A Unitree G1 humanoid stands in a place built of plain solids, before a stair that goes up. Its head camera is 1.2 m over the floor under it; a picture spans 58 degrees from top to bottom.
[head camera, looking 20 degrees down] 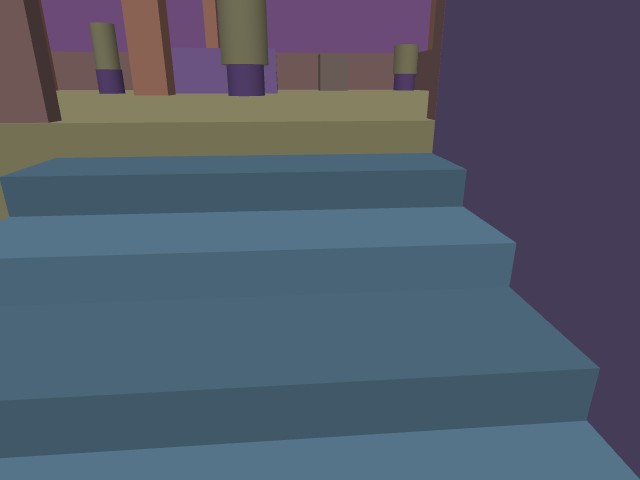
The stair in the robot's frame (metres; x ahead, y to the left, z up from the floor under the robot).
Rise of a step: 0.20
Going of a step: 0.56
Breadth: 2.27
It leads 5 degrees to the left of straight ahead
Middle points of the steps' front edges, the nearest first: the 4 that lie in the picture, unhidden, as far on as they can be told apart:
1.00 0.29 0.39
1.55 0.33 0.59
2.11 0.38 0.78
2.66 0.43 0.98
